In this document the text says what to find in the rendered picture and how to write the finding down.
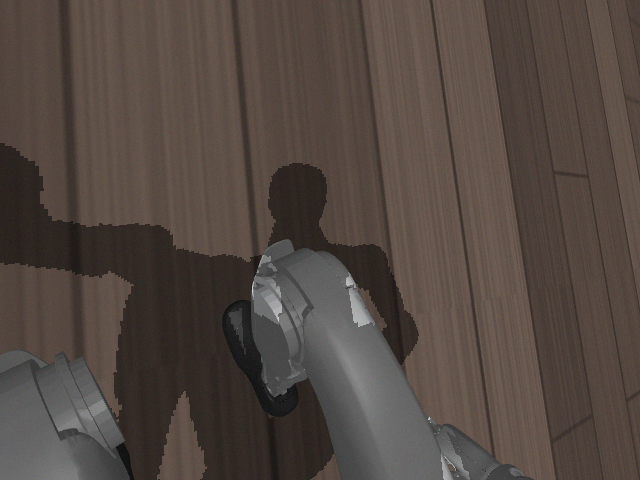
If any right robot arm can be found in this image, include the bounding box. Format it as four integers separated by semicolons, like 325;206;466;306
486;464;534;480

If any right robot foot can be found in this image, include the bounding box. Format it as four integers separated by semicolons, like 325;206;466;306
222;300;298;417

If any right robot hand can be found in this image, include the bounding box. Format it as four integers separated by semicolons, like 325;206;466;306
426;415;502;480

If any left robot foot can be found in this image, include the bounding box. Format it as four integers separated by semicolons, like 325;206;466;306
116;442;134;480

